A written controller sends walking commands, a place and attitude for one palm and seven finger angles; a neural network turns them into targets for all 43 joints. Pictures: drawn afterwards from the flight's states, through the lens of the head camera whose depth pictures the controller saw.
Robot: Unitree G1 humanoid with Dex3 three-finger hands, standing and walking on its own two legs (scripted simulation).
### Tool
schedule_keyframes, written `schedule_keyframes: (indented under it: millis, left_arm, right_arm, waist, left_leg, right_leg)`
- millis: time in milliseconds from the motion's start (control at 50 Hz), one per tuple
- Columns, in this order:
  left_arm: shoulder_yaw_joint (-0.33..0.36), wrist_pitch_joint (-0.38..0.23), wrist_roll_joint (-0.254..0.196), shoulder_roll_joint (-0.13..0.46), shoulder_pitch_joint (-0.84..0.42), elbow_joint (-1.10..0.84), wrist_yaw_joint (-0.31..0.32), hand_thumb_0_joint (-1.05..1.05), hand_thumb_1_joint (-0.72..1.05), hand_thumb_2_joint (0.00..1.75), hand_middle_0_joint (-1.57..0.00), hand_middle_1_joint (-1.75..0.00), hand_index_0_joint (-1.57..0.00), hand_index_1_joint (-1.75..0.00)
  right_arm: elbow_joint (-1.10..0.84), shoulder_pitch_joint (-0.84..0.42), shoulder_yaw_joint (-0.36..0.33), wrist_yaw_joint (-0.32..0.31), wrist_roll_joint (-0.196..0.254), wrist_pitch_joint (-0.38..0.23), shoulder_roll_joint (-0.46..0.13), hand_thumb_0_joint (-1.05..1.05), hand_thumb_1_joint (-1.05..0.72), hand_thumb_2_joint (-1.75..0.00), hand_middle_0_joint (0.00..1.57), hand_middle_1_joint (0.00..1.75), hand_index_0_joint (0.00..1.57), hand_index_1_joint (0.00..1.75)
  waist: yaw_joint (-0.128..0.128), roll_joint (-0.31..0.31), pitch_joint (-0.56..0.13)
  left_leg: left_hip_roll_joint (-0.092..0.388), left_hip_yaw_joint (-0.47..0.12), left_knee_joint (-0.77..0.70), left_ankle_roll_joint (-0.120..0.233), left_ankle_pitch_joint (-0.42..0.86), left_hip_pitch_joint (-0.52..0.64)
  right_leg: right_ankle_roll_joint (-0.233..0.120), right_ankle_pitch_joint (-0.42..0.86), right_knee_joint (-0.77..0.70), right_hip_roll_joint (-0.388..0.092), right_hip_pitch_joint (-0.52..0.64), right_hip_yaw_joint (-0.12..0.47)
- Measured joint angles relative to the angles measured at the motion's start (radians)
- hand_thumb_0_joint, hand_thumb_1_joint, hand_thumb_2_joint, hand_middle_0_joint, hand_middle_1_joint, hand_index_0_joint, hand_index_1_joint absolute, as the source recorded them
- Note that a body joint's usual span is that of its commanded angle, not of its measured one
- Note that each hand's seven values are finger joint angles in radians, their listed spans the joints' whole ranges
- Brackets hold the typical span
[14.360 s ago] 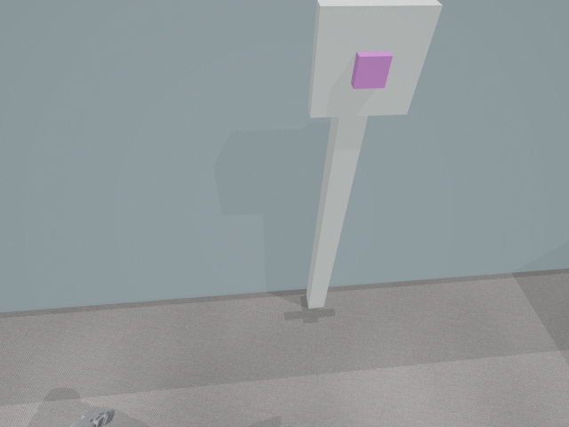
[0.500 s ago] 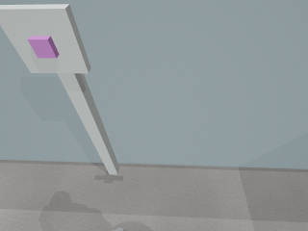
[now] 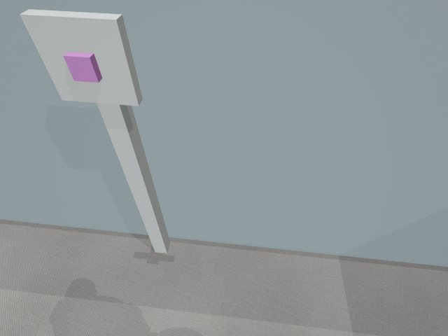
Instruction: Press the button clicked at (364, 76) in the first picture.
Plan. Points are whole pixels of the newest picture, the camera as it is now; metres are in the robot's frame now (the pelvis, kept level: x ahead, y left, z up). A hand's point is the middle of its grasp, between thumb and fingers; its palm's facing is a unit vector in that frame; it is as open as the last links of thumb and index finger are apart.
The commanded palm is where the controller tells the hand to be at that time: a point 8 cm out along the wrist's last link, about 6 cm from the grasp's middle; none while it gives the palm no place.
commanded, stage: come to a stop and stand still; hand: left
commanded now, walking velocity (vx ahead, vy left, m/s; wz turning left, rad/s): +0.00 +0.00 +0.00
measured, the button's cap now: (84, 66) +0.58 +0.35 +0.19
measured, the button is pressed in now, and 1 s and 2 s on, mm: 0 0 0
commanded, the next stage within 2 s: look again from close up in 0.18 s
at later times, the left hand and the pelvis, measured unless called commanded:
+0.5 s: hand out of the picture +0.00 +0.19 -0.18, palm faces +0.01 -0.98 -0.22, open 7.4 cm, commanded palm none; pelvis -0.01 +0.02 -0.01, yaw +0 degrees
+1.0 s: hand out of the picture +0.02 +0.19 -0.18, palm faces +0.02 -0.98 -0.21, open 7.4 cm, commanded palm none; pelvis +0.01 +0.02 +0.00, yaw +0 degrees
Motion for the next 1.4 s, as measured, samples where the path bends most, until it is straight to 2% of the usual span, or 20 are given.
schedule_keyframes:
  millis: [280,360,460,560,660,920,1120,1220,1260,1340,1380,1400]
  left_arm:
    - [0.002,-0.009,0.002,-0.017,0.026,0.006,0.003,0.00,0.91,0.90,-0.20,-0.30,-0.20,-0.30]
    - [-0.008,-0.031,0.011,-0.024,0.031,-0.027,0.013,0.00,0.90,0.90,-0.20,-0.30,-0.20,-0.30]
    - [-0.002,-0.019,0.011,-0.005,0.029,-0.049,0.011,0.00,0.91,0.90,-0.20,-0.30,-0.20,-0.30]
    - [0.002,-0.022,0.009,0.017,0.012,-0.075,0.008,0.00,0.91,0.90,-0.20,-0.30,-0.20,-0.30]
    - [0.003,-0.024,0.007,0.026,-0.004,-0.092,0.008,0.00,0.91,0.90,-0.20,-0.30,-0.20,-0.30]
    - [-0.002,-0.019,0.006,0.019,0.001,-0.071,0.003,0.00,0.91,0.90,-0.20,-0.30,-0.20,-0.30]
    - [0.013,-0.015,0.013,0.011,0.025,-0.080,-0.003,0.00,0.90,0.90,-0.20,-0.30,-0.20,-0.30]
    - [0.034,-0.003,0.016,0.028,0.034,-0.090,0.000,0.00,0.90,0.90,-0.20,-0.30,-0.20,-0.30]
    - [0.039,0.008,0.018,0.037,0.030,-0.094,0.001,0.00,0.90,0.90,-0.20,-0.30,-0.20,-0.30]
    - [0.043,0.025,0.018,0.046,0.008,-0.105,0.004,0.00,0.90,0.90,-0.20,-0.30,-0.20,-0.30]
    - [0.045,0.020,0.017,0.045,-0.006,-0.117,0.003,0.00,0.91,0.90,-0.20,-0.30,-0.20,-0.30]
    - [0.046,0.013,0.017,0.045,-0.011,-0.125,0.002,0.00,0.91,0.90,-0.20,-0.30,-0.20,-0.30]
  right_arm:
    - [0.013,0.055,0.009,0.008,-0.001,-0.005,0.024,0.00,-0.92,-0.89,0.20,0.30,0.20,0.29]
    - [-0.022,0.070,0.009,0.023,-0.004,-0.001,0.009,0.00,-0.91,-0.89,0.20,0.30,0.20,0.29]
    - [-0.055,0.115,0.013,0.024,-0.010,-0.020,0.006,0.00,-0.91,-0.89,0.20,0.30,0.20,0.29]
    - [-0.061,0.128,0.025,0.021,-0.009,-0.027,0.012,0.00,-0.91,-0.89,0.20,0.30,0.20,0.29]
    - [-0.065,0.105,0.035,0.021,-0.008,-0.034,0.015,0.00,-0.91,-0.89,0.20,0.30,0.20,0.29]
    - [-0.045,0.042,0.029,0.015,-0.005,-0.037,-0.027,0.00,-0.91,-0.89,0.20,0.30,0.20,0.29]
    - [-0.054,0.033,0.021,0.022,-0.010,-0.004,-0.045,0.00,-0.91,-0.89,0.20,0.30,0.20,0.29]
    - [-0.064,0.035,0.018,0.024,-0.011,-0.008,-0.035,0.00,-0.91,-0.89,0.20,0.30,0.20,0.29]
    - [-0.075,0.040,0.019,0.024,-0.012,-0.014,-0.030,0.00,-0.91,-0.89,0.20,0.30,0.20,0.29]
    - [-0.095,0.046,0.020,0.017,-0.016,-0.015,-0.022,0.00,-0.91,-0.89,0.20,0.30,0.20,0.29]
    - [-0.102,0.050,0.021,0.017,-0.016,-0.012,-0.020,0.00,-0.91,-0.89,0.20,0.30,0.20,0.29]
    - [-0.103,0.054,0.021,0.017,-0.015,-0.009,-0.019,0.00,-0.91,-0.89,0.20,0.30,0.20,0.29]
  waist:
    - [-0.010,0.001,0.004]
    - [-0.025,0.032,0.006]
    - [-0.042,0.029,-0.036]
    - [-0.033,0.033,-0.055]
    - [-0.027,0.031,-0.046]
    - [-0.016,0.010,-0.002]
    - [-0.002,0.008,-0.002]
    - [0.008,-0.025,0.002]
    - [0.010,-0.033,0.006]
    - [0.010,-0.022,0.020]
    - [0.005,-0.008,0.028]
    - [0.006,-0.003,0.029]
  left_leg:
    - [0.001,0.013,-0.023,0.002,0.026,-0.009]
    - [0.010,-0.011,0.092,0.012,-0.022,-0.083]
    - [-0.020,-0.004,0.125,0.029,-0.054,-0.096]
    - [-0.042,0.006,0.099,0.042,-0.050,-0.072]
    - [-0.053,0.011,0.068,0.046,-0.038,-0.053]
    - [-0.048,0.010,0.036,0.037,-0.035,-0.022]
    - [-0.042,-0.005,0.108,0.034,-0.088,-0.044]
    - [-0.067,0.007,0.109,0.052,-0.105,-0.035]
    - [-0.077,0.013,0.113,0.062,-0.112,-0.032]
    - [-0.086,0.035,0.114,0.080,-0.127,-0.022]
    - [-0.089,0.038,0.119,0.081,-0.134,-0.020]
    - [-0.092,0.040,0.131,0.079,-0.142,-0.024]
  right_leg:
    - [-0.002,0.027,-0.019,0.003,-0.016,0.013]
    - [0.000,0.010,0.031,0.012,-0.057,0.004]
    - [0.016,-0.038,0.106,-0.020,-0.089,0.013]
    - [0.029,-0.048,0.113,-0.040,-0.082,0.024]
    - [0.034,-0.046,0.102,-0.049,-0.073,0.029]
    - [0.029,-0.050,0.081,-0.043,-0.046,0.027]
    - [0.026,-0.095,0.124,-0.041,-0.049,0.013]
    - [0.043,-0.120,0.153,-0.066,-0.056,0.027]
    - [0.028,-0.138,0.182,-0.077,-0.067,0.031]
    - [0.004,-0.289,0.315,-0.073,-0.119,0.017]
    - [-0.003,-0.262,0.302,-0.066,-0.121,-0.004]
    - [-0.007,-0.205,0.258,-0.064,-0.109,-0.015]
